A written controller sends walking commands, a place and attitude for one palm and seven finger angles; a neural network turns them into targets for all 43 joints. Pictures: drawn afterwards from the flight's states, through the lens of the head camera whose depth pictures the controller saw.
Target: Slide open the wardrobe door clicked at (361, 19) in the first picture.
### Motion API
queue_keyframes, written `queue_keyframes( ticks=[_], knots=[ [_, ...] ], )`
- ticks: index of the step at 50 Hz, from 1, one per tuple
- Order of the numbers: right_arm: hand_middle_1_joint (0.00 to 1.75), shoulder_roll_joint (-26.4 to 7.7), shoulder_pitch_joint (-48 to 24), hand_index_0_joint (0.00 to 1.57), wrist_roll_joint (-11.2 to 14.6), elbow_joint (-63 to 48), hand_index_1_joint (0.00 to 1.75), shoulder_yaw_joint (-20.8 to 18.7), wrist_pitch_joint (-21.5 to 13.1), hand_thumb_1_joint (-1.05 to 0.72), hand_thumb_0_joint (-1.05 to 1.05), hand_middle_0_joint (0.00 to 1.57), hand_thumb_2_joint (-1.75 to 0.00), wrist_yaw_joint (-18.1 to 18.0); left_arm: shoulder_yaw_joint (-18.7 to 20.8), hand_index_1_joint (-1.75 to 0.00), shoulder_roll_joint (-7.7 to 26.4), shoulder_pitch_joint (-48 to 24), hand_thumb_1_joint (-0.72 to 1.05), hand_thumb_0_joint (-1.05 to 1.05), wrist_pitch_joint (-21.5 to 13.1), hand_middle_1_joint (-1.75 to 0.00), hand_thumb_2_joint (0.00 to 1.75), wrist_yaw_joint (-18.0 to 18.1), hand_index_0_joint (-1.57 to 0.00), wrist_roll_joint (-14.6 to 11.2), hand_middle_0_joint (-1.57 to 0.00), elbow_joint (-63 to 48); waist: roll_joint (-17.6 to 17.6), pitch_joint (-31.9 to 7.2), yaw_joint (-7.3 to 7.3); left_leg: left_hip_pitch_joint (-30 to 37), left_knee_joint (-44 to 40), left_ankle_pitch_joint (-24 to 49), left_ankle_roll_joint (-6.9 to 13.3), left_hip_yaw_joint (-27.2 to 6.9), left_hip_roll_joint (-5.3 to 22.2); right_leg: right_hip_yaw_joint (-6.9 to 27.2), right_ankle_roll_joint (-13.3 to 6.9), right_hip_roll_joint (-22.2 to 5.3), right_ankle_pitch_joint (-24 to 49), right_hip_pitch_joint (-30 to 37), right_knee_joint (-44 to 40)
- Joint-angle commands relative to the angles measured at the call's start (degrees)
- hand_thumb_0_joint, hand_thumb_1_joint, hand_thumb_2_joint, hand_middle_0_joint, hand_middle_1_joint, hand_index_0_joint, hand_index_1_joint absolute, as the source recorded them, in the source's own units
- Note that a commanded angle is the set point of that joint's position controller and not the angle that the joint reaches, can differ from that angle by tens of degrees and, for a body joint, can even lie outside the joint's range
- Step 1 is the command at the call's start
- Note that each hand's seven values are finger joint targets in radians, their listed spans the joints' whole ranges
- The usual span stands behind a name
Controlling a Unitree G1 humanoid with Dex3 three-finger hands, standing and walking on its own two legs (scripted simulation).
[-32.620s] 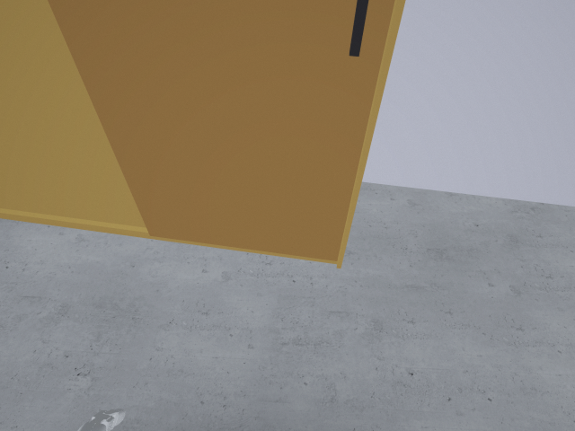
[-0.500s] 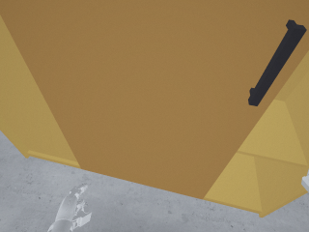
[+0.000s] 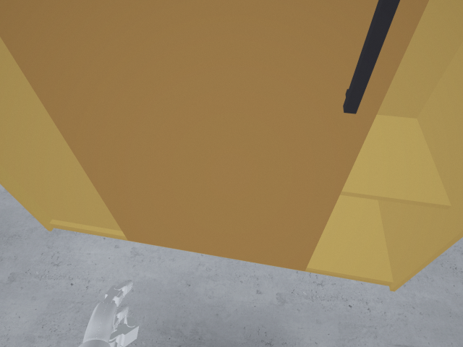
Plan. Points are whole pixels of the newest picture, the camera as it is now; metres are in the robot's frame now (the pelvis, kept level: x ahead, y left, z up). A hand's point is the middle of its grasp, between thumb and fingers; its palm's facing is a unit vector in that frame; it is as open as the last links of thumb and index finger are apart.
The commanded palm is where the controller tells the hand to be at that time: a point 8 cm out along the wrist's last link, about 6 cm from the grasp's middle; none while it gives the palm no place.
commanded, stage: step back with the hand held close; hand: right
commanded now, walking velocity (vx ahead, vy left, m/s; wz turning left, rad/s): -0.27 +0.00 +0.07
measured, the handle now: (366, 53) +0.53 -0.21 +0.25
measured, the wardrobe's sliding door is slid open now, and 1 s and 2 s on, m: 0.36 0.36 0.36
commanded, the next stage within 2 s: stop stepping back and stand still in 0.50 s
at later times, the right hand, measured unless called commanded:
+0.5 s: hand out of the picture +0.17 -0.27 +0.16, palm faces +0.38 +0.80 -0.46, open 7.4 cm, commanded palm +0.11 -0.29 +0.19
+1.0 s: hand out of the picture +0.13 -0.28 +0.14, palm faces +0.37 +0.87 -0.33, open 7.4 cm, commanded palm +0.05 -0.32 +0.19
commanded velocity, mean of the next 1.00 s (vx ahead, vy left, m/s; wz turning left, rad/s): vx -0.17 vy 0.00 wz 0.04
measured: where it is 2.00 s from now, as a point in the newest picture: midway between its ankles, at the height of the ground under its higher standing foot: outside the picture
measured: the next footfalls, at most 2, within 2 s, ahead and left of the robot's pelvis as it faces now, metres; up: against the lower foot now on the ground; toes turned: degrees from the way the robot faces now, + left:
left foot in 0.48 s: -0.18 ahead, +0.12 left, +0.00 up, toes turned +4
right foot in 0.86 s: -0.02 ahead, -0.10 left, +0.00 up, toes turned +3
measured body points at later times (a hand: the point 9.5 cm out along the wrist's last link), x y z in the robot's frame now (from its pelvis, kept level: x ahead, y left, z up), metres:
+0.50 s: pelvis -0.05 +0.00 +0.00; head +0.01 -0.04 +0.44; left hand +0.15 +0.21 -0.08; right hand +0.15 -0.31 +0.19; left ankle -0.22 +0.12 -0.73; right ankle +0.09 -0.09 -0.73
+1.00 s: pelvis -0.12 -0.03 +0.00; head -0.11 -0.06 +0.45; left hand +0.00 +0.24 -0.07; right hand +0.11 -0.32 +0.15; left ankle -0.21 +0.11 -0.70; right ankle -0.06 -0.10 -0.73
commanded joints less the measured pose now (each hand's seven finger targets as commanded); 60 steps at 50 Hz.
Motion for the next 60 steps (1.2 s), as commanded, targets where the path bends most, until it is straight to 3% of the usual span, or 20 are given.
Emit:
queue_keyframes(
  ticks=[1, 6, 10, 11, 18, 21, 25, 28, 31, 32, 35, 40, 43, 46, 49, 53, 56, 58, 59, 60],
  knots=[
    [0.30, -12.0, -2.7, 0.20, 0.6, -14.2, 0.30, -8.5, -5.5, -0.90, 0.00, 0.20, -0.90, -1.6, 3.7, -0.30, 8.3, -5.3, 0.90, 0.00, -4.7, -0.30, 0.90, 0.4, -0.20, 0.0, -0.20, -8.7, -2.1, -6.1, 0.22, 7.8, -5.3, -15.2, 2.1, -9.3, 4.4, 6.4, -1.4, -5.1, -21.9, -8.8, -7.8],
    [0.30, -11.9, -5.3, 0.20, 1.5, -14.5, 0.30, -6.9, -6.1, -0.90, 0.00, 0.20, -0.90, -2.6, 3.3, -0.30, 7.9, -4.0, 0.90, 0.00, -5.3, -0.30, 0.90, 0.2, -0.20, 0.1, -0.20, -6.2, 0.2, -4.8, 1.48, -9.3, -9.1, -19.4, 3.3, -8.3, 7.1, 5.4, 1.0, -3.8, -14.5, 5.1, -1.3],
    [0.30, -11.9, -5.9, 0.20, -0.3, -14.9, 0.30, -9.6, -6.8, -0.90, 0.00, 0.20, -0.90, -2.2, 4.0, -0.30, 9.5, -6.5, 0.90, 0.00, -6.8, -0.30, 0.90, 1.2, -0.20, 0.3, -0.20, -7.5, -18.3, -6.1, -0.17, 19.1, 22.0, -7.4, -1.0, -1.8, -5.2, 22.8, -5.5, -17.8, -36.6, -23.8, -28.2],
    [0.30, -12.7, -6.9, 0.20, -0.4, -15.1, 0.30, -10.3, -6.9, -0.90, 0.00, 0.20, -0.90, -1.9, 4.4, -0.30, 8.5, -6.1, 0.90, 0.00, -7.0, -0.30, 0.90, 1.1, -0.20, 0.8, -0.20, -7.1, -15.9, -7.4, -0.36, 19.6, 27.9, -8.6, -0.8, -2.9, -4.9, 23.6, -6.7, -19.5, -32.8, -23.8, -28.3],
    [0.30, -9.6, 0.5, 0.20, 2.8, -14.9, 0.30, -6.4, -6.1, -0.90, 0.00, 0.20, -0.90, -0.5, 4.3, -0.30, 6.3, -5.4, 0.90, 0.00, -8.6, -0.30, 0.90, -1.7, -0.20, 0.9, -0.20, -3.5, -11.6, -10.9, -0.43, 5.3, 6.1, -22.4, 1.7, 0.3, -4.7, 14.8, -1.0, -15.3, -15.7, 4.9, -24.9],
    [0.30, -11.0, -3.2, 0.20, 3.4, -15.9, 0.30, -5.8, -7.0, -0.90, 0.00, 0.20, -0.90, -0.3, 3.9, -0.30, 5.9, -4.1, 0.90, 0.00, -7.9, -0.30, 0.90, -1.7, -0.20, 1.4, -0.20, -0.9, -10.6, -14.5, -0.46, 3.1, -14.3, -12.2, 2.8, -2.7, -0.7, 9.6, 4.0, -14.0, 12.1, 20.4, -15.8],
    [0.30, -16.1, -8.9, 0.20, 3.0, -17.5, 0.30, -8.2, -7.4, -0.90, 0.00, 0.20, -0.90, -0.1, 3.1, -0.30, 5.2, -6.9, 0.90, 0.00, -6.7, -0.30, 0.90, -0.4, -0.20, 1.3, -0.20, -1.9, -2.0, -22.1, -0.32, 1.5, -7.8, 26.8, -0.4, -3.6, 4.2, -1.8, 2.6, -8.6, 37.1, 31.3, -2.6],
    [0.30, -13.8, -4.9, 0.20, 3.6, -17.5, 0.30, -8.0, -5.9, -0.90, 0.00, 0.20, -0.90, 0.9, 4.8, -0.30, 6.3, -6.8, 0.90, 0.00, -6.1, -0.30, 0.90, -1.1, -0.20, -0.1, -0.20, -4.1, -4.4, -26.1, -0.28, -1.2, -0.3, 14.1, -3.6, -0.8, -2.0, -1.0, 0.0, -9.9, 45.5, 38.1, -5.1],
    [0.30, -15.8, 6.5, 0.20, 5.4, -18.5, 0.30, -13.0, -4.4, -0.90, 0.00, 0.20, -0.90, 1.8, 4.5, -0.30, 5.6, -8.7, 0.90, 0.00, -4.8, -0.30, 0.90, -2.4, -0.20, -0.6, -0.20, -8.4, -3.5, -24.2, -1.85, 2.7, -4.8, -0.6, -1.9, -0.3, -1.2, -1.1, 0.7, -9.4, 26.5, 28.4, -6.3],
    [0.30, -17.3, 10.6, 0.20, 5.9, -17.5, 0.30, -15.4, -4.0, -0.90, 0.00, 0.20, -0.90, 1.6, 4.2, -0.30, 5.0, -8.7, 0.90, 0.00, -3.9, -0.30, 0.90, -2.4, -0.20, -0.9, -0.20, -8.8, 0.8, -19.9, -1.53, -1.0, -11.7, -3.7, 0.7, -3.2, 3.8, -4.4, 2.9, -5.0, 6.1, 23.9, -1.7],
    [0.30, -16.7, 11.6, 0.20, 6.7, -15.7, 0.30, -14.8, -2.4, -0.90, 0.00, 0.20, -0.90, 0.2, 3.9, -0.30, 5.2, -9.8, 0.90, 0.00, -2.4, -0.30, 0.90, -1.6, -0.20, -1.0, -0.20, -6.8, 9.7, -3.0, -0.91, -12.3, -19.9, -18.9, 11.8, -18.4, 20.4, 1.0, 5.4, 0.4, -7.6, 0.0, 29.8],
    [0.30, -11.1, -6.7, 0.20, 2.7, -1.9, 0.30, -6.7, -0.6, -0.90, 0.00, 0.20, -0.90, -1.5, 2.4, -0.30, 6.0, -6.6, 0.90, 0.00, -5.2, -0.30, 0.90, 1.1, -0.20, -0.2, -0.20, -2.6, 5.9, 4.5, 2.12, 0.3, -8.7, 9.1, 6.2, -4.6, 12.9, -2.6, 3.0, -4.8, -3.4, 0.1, 5.0],
    [0.30, -9.1, -11.3, 0.20, 1.7, -1.8, 0.30, -2.0, -0.2, -0.90, 0.00, 0.20, -0.90, -2.2, 4.1, -0.30, 8.7, -3.5, 0.90, 0.00, -7.0, -0.30, 0.90, 2.1, -0.20, -0.8, -0.20, -2.4, -0.9, -5.1, 1.37, 5.1, 6.5, 22.8, 1.0, -1.7, 6.4, -0.8, 0.3, -5.2, 21.9, 15.5, -7.3],
    [0.30, -11.6, -10.6, 0.20, 1.7, -15.9, 0.30, -2.5, -1.2, -0.90, 0.00, 0.20, -0.90, -2.3, 3.1, -0.30, 7.3, -3.4, 0.90, 0.00, -8.1, -0.30, 0.90, 0.2, -0.20, -0.5, -0.20, -5.1, -14.0, -13.2, 0.62, -4.1, 17.4, -10.1, 0.5, 0.2, -0.8, 13.5, -1.5, -13.3, 54.3, 29.4, -7.1],
    [0.30, -13.7, -7.3, 0.20, 2.0, -26.7, 0.30, -5.4, -2.1, -0.90, 0.00, 0.20, -0.90, -2.2, 4.3, -0.30, 8.0, -3.9, 0.90, 0.00, -10.1, -0.30, 0.90, -1.2, -0.20, 0.1, -0.20, -4.3, -8.0, -10.6, -0.23, 4.8, 20.0, -19.8, 1.0, -2.6, -0.3, 16.9, -1.8, -15.4, 9.7, 12.2, -19.4],
    [0.30, -13.3, 8.2, 0.20, 2.8, -21.5, 0.30, -10.4, -1.3, -0.90, 0.00, 0.20, -0.90, -2.7, 2.9, -0.30, 5.9, -5.3, 0.90, 0.00, -9.5, -0.30, 0.90, -1.5, -0.20, 0.7, -0.20, -4.3, -16.9, -9.3, -0.10, 11.5, 10.2, -17.6, 1.2, 3.6, -1.7, 9.0, 1.5, -11.8, -16.5, 4.2, -27.2],
    [0.30, -11.4, 7.9, 0.20, 3.0, -11.1, 0.30, -10.6, -0.4, -0.90, 0.00, 0.20, -0.90, -2.2, 3.0, -0.30, 5.4, -5.3, 0.90, 0.00, -6.2, -0.30, 0.90, -0.9, -0.20, 1.1, -0.20, -4.5, -14.8, -6.4, 0.38, 21.2, -1.9, -16.6, 2.8, 6.4, -2.9, 4.2, 3.7, -9.3, -24.4, -5.3, -24.5],
    [0.30, -11.0, 4.5, 0.20, 2.9, -5.1, 0.30, -9.2, 0.9, -0.90, 0.00, 0.20, -0.90, -1.6, 3.9, -0.30, 5.3, -5.5, 0.90, 0.00, -4.1, -0.30, 0.90, -0.2, -0.20, 0.7, -0.20, -4.1, 1.3, -4.7, 0.43, 16.5, -12.4, -23.3, 7.2, -5.8, 5.5, -1.9, 4.2, -3.7, -20.7, -7.2, -2.8],
    [0.30, -10.2, 3.7, 0.20, 3.4, -2.6, 0.30, -8.0, 1.7, -0.90, 0.00, 0.20, -0.90, -1.2, 4.0, -0.30, 5.8, -5.0, 0.90, 0.00, -3.4, -0.30, 0.90, -0.2, -0.20, 0.5, -0.20, -3.7, 14.3, -2.7, 0.38, 4.9, -21.9, -32.9, 11.7, -24.2, 18.2, -2.3, 4.2, -1.0, -14.8, -6.3, 16.5],
    [0.30, -10.2, -2.5, 0.20, 4.0, -3.3, 0.30, -6.3, 1.6, -0.90, 0.00, 0.20, -0.90, -1.0, 3.4, -0.30, 6.5, -5.9, 0.90, 0.00, -3.3, -0.30, 0.90, -0.2, -0.20, 0.6, -0.20, -3.1, 15.1, 1.4, 0.28, 1.5, -23.9, -27.3, 13.8, -26.2, 22.7, -0.8, 4.4, -1.6, -11.9, -10.8, 26.7]
  ],
)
